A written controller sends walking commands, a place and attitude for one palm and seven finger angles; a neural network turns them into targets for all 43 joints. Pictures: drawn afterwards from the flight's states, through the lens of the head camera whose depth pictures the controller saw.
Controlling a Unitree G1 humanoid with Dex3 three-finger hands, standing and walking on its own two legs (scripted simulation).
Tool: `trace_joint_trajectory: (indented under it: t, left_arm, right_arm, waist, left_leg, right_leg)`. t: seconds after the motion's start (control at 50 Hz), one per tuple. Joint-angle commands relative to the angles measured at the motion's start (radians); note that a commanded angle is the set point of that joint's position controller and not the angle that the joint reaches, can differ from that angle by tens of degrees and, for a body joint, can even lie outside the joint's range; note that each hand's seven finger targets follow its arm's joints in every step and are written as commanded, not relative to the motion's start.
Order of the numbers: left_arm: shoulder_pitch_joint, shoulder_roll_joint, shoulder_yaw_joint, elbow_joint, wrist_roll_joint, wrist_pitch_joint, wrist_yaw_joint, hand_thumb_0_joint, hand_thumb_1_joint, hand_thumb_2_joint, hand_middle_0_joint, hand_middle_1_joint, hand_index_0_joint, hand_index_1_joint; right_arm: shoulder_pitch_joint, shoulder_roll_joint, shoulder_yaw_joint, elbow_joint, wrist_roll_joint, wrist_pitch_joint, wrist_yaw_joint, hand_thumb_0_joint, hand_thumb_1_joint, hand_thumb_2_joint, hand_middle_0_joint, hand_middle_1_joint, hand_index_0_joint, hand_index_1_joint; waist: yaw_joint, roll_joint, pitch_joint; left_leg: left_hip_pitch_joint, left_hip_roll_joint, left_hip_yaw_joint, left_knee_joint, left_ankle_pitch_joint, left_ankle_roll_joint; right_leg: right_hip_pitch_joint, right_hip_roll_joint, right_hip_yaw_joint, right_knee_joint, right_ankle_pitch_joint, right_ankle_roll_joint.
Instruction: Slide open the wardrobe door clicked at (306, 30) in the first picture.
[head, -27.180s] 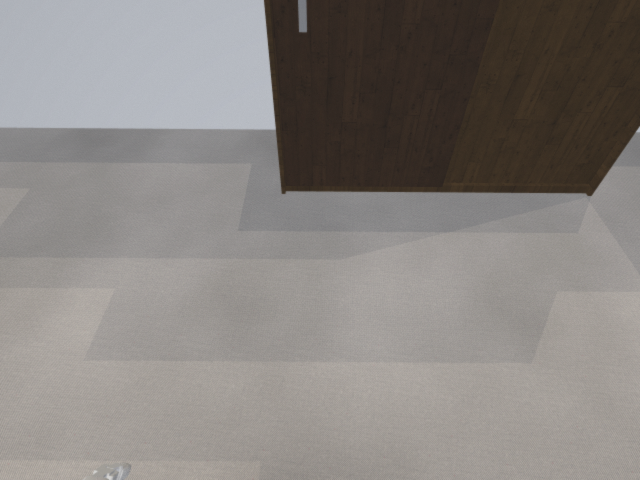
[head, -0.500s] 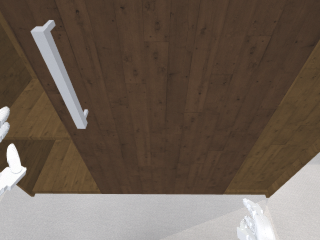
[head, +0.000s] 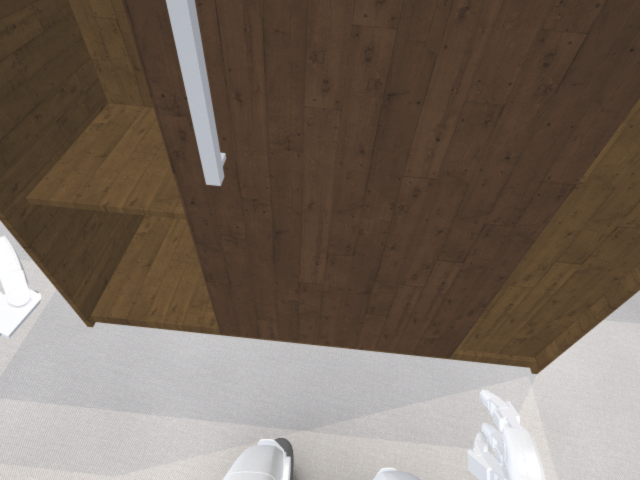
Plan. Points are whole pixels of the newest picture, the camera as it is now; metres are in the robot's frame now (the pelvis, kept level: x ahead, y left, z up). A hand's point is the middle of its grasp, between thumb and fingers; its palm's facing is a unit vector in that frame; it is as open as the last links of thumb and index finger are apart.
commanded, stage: stop stepping back and stand still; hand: left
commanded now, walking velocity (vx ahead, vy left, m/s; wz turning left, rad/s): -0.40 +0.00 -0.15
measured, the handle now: (204, 91) +0.60 +0.22 +0.17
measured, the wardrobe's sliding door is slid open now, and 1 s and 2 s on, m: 0.44 0.44 0.44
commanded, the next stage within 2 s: let the arm hang, fingers relaxed in 1.82 s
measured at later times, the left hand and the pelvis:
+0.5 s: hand out of the picture +0.03 +0.30 +0.22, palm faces +0.43 -0.82 -0.37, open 7.4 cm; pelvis -0.17 +0.05 +0.02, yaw -4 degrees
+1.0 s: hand out of the picture -0.04 +0.33 +0.20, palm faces +0.44 -0.80 -0.41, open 7.4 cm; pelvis -0.26 +0.07 +0.02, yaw -5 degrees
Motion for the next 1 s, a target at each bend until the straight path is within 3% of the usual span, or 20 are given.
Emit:
trace_joint_trajectory:
  t: [0.0,0.02,0.08,0.12,0.14,0.16,0.22,0.32,0.34,0.36,0.4,0.54,0.58,0.6,0.76,0.78,0.8,0.82,0.86,0.98]
  left_arm:
    - [0.08,0.228,0.191,-0.235,-0.013,-0.065,0.023,0.0,0.9,0.9,-0.2,-0.3,-0.2,-0.3]
    - [0.041,0.218,0.162,-0.257,-0.005,-0.048,0.026,0.0,0.9,0.9,-0.2,-0.3,-0.2,-0.3]
    - [-0.075,0.167,0.116,-0.182,-0.004,-0.011,0.023,0.0,0.9,0.9,-0.2,-0.3,-0.2,-0.3]
    - [-0.223,0.127,0.062,-0.132,-0.011,0.002,0.016,0.0,0.9,0.9,-0.2,-0.3,-0.2,-0.3]
    - [-0.291,0.112,0.059,-0.152,-0.002,-0.005,0.022,0.0,0.9,0.9,-0.2,-0.3,-0.2,-0.3]
    - [-0.345,0.161,0.078,-0.135,0.015,-0.006,0.023,0.0,0.9,0.9,-0.2,-0.3,-0.2,-0.3]
    - [-0.155,0.118,0.038,-0.194,0.014,0.013,-0.006,0.0,0.9,0.9,-0.2,-0.3,-0.2,-0.3]
    - [0.096,0.185,0.096,-0.413,-0.032,0.039,0.024,0.0,0.9,0.9,-0.2,-0.3,-0.2,-0.3]
    - [0.085,0.212,0.119,-0.39,-0.025,0.05,0.022,0.0,0.9,0.9,-0.2,-0.3,-0.2,-0.3]
    - [0.028,0.238,0.14,-0.387,-0.021,0.046,0.017,0.0,0.9,0.9,-0.2,-0.3,-0.2,-0.3]
    - [-0.148,0.235,0.166,-0.265,-0.026,0.037,0.006,0.0,0.9,0.9,-0.2,-0.3,-0.2,-0.3]
    - [-0.174,0.105,-0.007,-0.066,-0.013,0.031,0.021,0.0,0.9,0.9,-0.2,-0.3,-0.2,-0.3]
    - [-0.208,0.105,-0.01,-0.148,-0.02,0.02,0.015,0.0,0.9,0.9,-0.2,-0.3,-0.2,-0.3]
    - [-0.239,0.155,0.031,-0.187,-0.012,0.004,0.016,0.0,0.9,0.9,-0.2,-0.3,-0.2,-0.3]
    - [0.057,0.182,0.118,-0.248,-0.012,0.025,0.024,0.0,0.9,0.9,-0.2,-0.3,-0.2,-0.3]
    - [0.055,0.183,0.122,-0.228,-0.005,0.038,0.023,0.0,0.9,0.9,-0.2,-0.3,-0.2,-0.3]
    - [0.08,0.21,0.145,-0.18,-0.003,0.049,0.02,0.0,0.9,0.9,-0.2,-0.3,-0.2,-0.3]
    - [-0.085,0.239,0.146,-0.277,-0.018,0.025,0.01,0.0,0.9,0.9,-0.2,-0.3,-0.2,-0.3]
    - [-0.039,0.208,0.166,-0.121,-0.014,0.008,0.004,0.0,0.9,0.9,-0.2,-0.3,-0.2,-0.3]
    - [-0.083,0.133,0.049,-0.114,-0.008,0.013,0.011,0.0,0.9,0.9,-0.2,-0.3,-0.2,-0.3]
  right_arm:
    - [-0.071,-0.118,-0.064,-0.138,0.008,-0.037,0.008,0.0,-0.9,-0.9,0.2,0.3,0.2,0.3]
    - [-0.082,-0.096,-0.049,-0.101,-0.003,-0.015,0.021,0.0,-0.9,-0.9,0.2,0.3,0.2,0.3]
    - [-0.038,-0.089,-0.011,-0.107,-0.007,-0.003,0.02,0.0,-0.9,-0.9,0.2,0.3,0.2,0.3]
    - [-0.02,-0.176,-0.03,-0.089,0.006,-0.016,-0.006,0.0,-0.9,-0.9,0.2,0.3,0.2,0.3]
    - [-0.042,-0.203,-0.035,-0.114,0.014,-0.031,-0.013,0.0,-0.9,-0.9,0.2,0.3,0.2,0.3]
    - [-0.054,-0.164,-0.047,-0.11,0.009,-0.042,-0.012,0.0,-0.9,-0.9,0.2,0.3,0.2,0.3]
    - [-0.14,-0.154,-0.062,-0.121,0.03,-0.055,0.049,0.0,-0.9,-0.9,0.2,0.3,0.2,0.3]
    - [-0.133,-0.095,-0.019,-0.134,-0.015,-0.019,0.057,0.0,-0.9,-0.9,0.2,0.3,0.2,0.3]
    - [-0.122,-0.081,-0.026,-0.131,-0.009,0.0,0.052,0.0,-0.9,-0.9,0.2,0.3,0.2,0.3]
    - [-0.093,-0.094,-0.038,-0.114,0.009,0.017,0.049,0.0,-0.9,-0.9,0.2,0.3,0.2,0.3]
    - [-0.092,-0.097,-0.017,-0.057,-0.012,0.012,0.031,0.0,-0.9,-0.9,0.2,0.3,0.2,0.3]
    - [-0.049,-0.129,-0.013,-0.077,0.006,-0.036,-0.013,0.0,-0.9,-0.9,0.2,0.3,0.2,0.3]
    - [-0.057,-0.189,-0.024,-0.117,0.009,-0.042,-0.006,0.0,-0.9,-0.9,0.2,0.3,0.2,0.3]
    - [-0.105,-0.182,-0.034,-0.158,0.005,-0.036,-0.006,0.0,-0.9,-0.9,0.2,0.3,0.2,0.3]
    - [-0.102,-0.131,-0.041,-0.145,0.001,-0.005,0.032,0.0,-0.9,-0.9,0.2,0.3,0.2,0.3]
    - [-0.094,-0.121,-0.046,-0.142,0.002,0.004,0.032,0.0,-0.9,-0.9,0.2,0.3,0.2,0.3]
    - [-0.092,-0.095,-0.045,-0.147,0.011,0.012,0.037,0.0,-0.9,-0.9,0.2,0.3,0.2,0.3]
    - [-0.109,-0.13,-0.04,-0.143,0.016,-0.007,0.03,0.0,-0.9,-0.9,0.2,0.3,0.2,0.3]
    - [-0.056,-0.092,-0.034,-0.071,-0.004,-0.011,0.029,0.0,-0.9,-0.9,0.2,0.3,0.2,0.3]
    - [-0.07,-0.119,-0.03,-0.086,0.013,-0.022,0.008,0.0,-0.9,-0.9,0.2,0.3,0.2,0.3]
  waist:
    - [0.033,-0.151,-0.202]
    - [0.044,-0.268,-0.154]
    - [0.014,-0.271,-0.13]
    - [-0.022,0.057,-0.063]
    - [-0.017,0.366,-0.043]
    - [-0.006,0.281,-0.077]
    - [0.022,0.192,-0.138]
    - [0.037,0.293,-0.21]
    - [0.045,0.016,-0.182]
    - [0.033,-0.269,-0.106]
    - [-0.013,-0.188,-0.102]
    - [-0.013,-0.089,-0.135]
    - [-0.019,0.243,-0.073]
    - [0.005,0.189,-0.069]
    - [0.041,0.244,-0.141]
    - [0.053,0.049,-0.13]
    - [0.057,-0.314,-0.095]
    - [0.026,-0.278,-0.035]
    - [0.001,-0.111,-0.111]
    - [0.011,-0.185,-0.116]
  left_leg:
    - [0.235,-0.054,0.045,0.291,-0.324,-0.081]
    - [0.231,-0.072,0.024,0.549,-0.281,-0.09]
    - [0.273,0.01,0.005,0.36,-0.38,-0.046]
    - [0.184,0.054,-0.133,-0.163,-0.501,0.01]
    - [-0.03,0.273,-0.413,-0.44,-0.748,0.101]
    - [-0.182,0.311,-0.457,-0.487,-0.794,0.119]
    - [-0.071,0.182,-0.26,-0.44,-0.741,0.048]
    - [-0.003,0.1,-0.041,-0.334,-0.517,-0.104]
    - [-0.057,-0.009,0.109,0.055,-0.428,-0.115]
    - [-0.103,-0.058,0.068,0.516,-0.316,-0.086]
    - [-0.104,0.004,-0.047,0.731,-0.198,-0.087]
    - [0.367,-0.006,0.145,-0.061,-0.327,-0.004]
    - [0.429,0.317,-0.413,-0.407,-0.675,0.114]
    - [0.3,0.4,-0.506,-0.497,-0.643,0.152]
    - [-0.094,0.172,-0.006,-0.256,-0.607,0.007]
    - [-0.155,0.084,0.078,0.017,-0.564,-0.015]
    - [-0.286,-0.023,0.133,0.439,-0.442,-0.038]
    - [-0.288,0.002,0.022,0.662,-0.314,-0.051]
    - [-0.162,0.04,0.026,0.648,-0.233,-0.052]
    - [0.176,0.034,0.112,0.199,-0.275,-0.019]
  right_leg:
    - [-0.247,-0.243,0.349,-0.411,-0.37,-0.143]
    - [-0.349,-0.387,0.498,-0.525,-0.364,-0.211]
    - [-0.282,-0.259,0.169,-0.365,-0.192,-0.089]
    - [-0.209,-0.108,0.034,0.001,-0.241,0.002]
    - [-0.113,0.02,-0.064,0.424,-0.145,0.057]
    - [-0.003,0.045,0.016,0.703,-0.106,0.051]
    - [0.008,0.057,-0.057,0.69,-0.075,0.044]
    - [0.401,0.065,-0.127,-0.16,-0.207,-0.077]
    - [0.367,-0.087,0.066,-0.37,-0.185,-0.146]
    - [0.1,-0.366,0.454,-0.555,-0.231,-0.238]
    - [-0.137,-0.384,0.399,-0.554,-0.448,-0.238]
    - [-0.038,-0.188,0.095,-0.224,-0.298,-0.119]
    - [-0.273,0.012,-0.101,0.279,-0.185,-0.002]
    - [-0.229,-0.025,-0.049,0.463,-0.111,0.001]
    - [0.422,0.025,-0.197,-0.023,-0.161,-0.051]
    - [0.442,-0.026,-0.105,-0.191,-0.183,-0.085]
    - [0.366,-0.293,0.378,-0.42,-0.415,-0.204]
    - [0.175,-0.416,0.554,-0.526,-0.37,-0.254]
    - [0.084,-0.329,0.366,-0.472,-0.445,-0.197]
    - [-0.006,-0.296,0.192,-0.408,-0.327,-0.157]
